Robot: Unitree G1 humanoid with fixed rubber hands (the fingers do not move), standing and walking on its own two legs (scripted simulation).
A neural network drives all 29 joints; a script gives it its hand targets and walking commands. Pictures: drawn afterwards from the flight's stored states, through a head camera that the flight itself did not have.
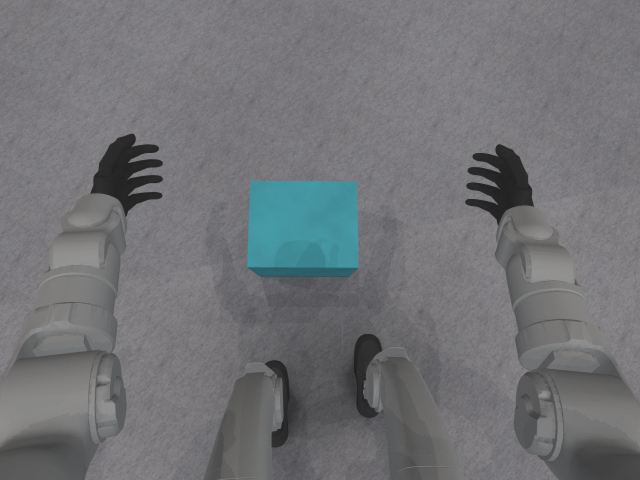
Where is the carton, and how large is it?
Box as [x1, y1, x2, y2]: [247, 181, 358, 276]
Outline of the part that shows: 250,181 247,267 260,276 349,276 358,267 356,182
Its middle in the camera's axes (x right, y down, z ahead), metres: -0.04 -0.02 +0.97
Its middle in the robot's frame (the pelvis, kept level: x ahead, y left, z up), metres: +0.49 +0.02 -0.57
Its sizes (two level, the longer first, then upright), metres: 0.244 0.198 0.220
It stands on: the floor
